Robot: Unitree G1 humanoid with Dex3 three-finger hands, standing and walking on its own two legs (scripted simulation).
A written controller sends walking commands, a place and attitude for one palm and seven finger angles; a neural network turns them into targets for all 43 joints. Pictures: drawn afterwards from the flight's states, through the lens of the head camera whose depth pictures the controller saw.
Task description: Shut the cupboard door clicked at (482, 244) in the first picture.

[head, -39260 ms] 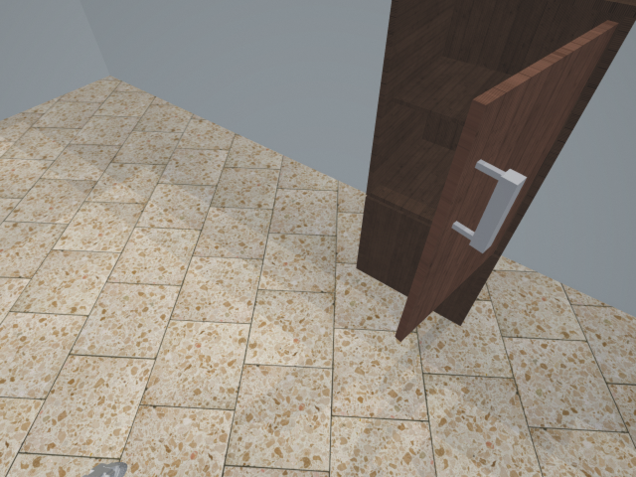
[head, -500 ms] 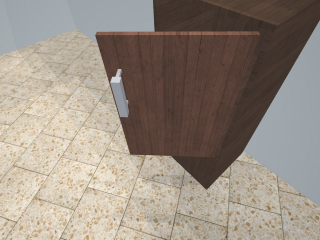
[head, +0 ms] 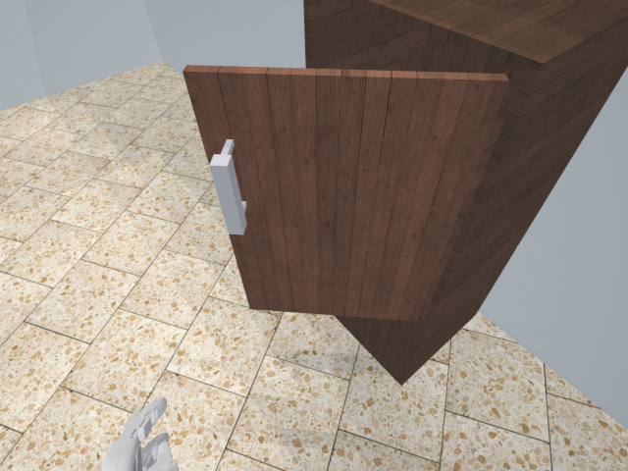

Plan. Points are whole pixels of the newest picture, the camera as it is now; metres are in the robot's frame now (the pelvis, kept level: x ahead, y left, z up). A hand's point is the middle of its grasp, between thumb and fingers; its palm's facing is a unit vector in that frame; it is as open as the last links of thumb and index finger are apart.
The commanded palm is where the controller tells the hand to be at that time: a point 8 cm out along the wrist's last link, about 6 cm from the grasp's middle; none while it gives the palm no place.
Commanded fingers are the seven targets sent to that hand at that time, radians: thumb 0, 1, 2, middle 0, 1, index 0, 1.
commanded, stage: raise the hand and make a fist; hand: left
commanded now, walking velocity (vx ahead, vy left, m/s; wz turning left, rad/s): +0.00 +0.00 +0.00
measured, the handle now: (233, 188) +0.50 +0.15 +0.08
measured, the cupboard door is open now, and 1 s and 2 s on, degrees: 45 45 45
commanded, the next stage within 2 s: bring the fist close to the handle in 1.80 s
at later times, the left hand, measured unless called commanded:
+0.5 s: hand (169, 449) +0.15 +0.18 -0.01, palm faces -0.06 -1.00 -0.03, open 5.2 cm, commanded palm +0.13 +0.24 +0.00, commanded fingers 0.00 0.90 0.90 -0.77 -0.92 -0.77 -0.92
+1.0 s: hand (140, 410) +0.18 +0.20 +0.04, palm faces -0.03 -1.00 -0.05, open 3.2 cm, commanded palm +0.16 +0.26 +0.05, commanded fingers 0.00 0.90 0.90 -1.23 -1.42 -1.23 -1.42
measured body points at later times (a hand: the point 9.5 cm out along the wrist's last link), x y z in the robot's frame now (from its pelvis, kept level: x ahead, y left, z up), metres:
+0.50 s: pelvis -0.04 +0.00 -0.08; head +0.01 +0.00 +0.37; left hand +0.15 +0.23 +0.00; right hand +0.18 -0.20 -0.14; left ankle +0.00 +0.12 -0.73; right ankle -0.01 -0.10 -0.73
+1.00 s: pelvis -0.02 +0.02 -0.04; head +0.00 +0.03 +0.41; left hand +0.18 +0.26 +0.04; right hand +0.16 -0.21 -0.10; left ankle +0.00 +0.12 -0.73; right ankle -0.01 -0.10 -0.73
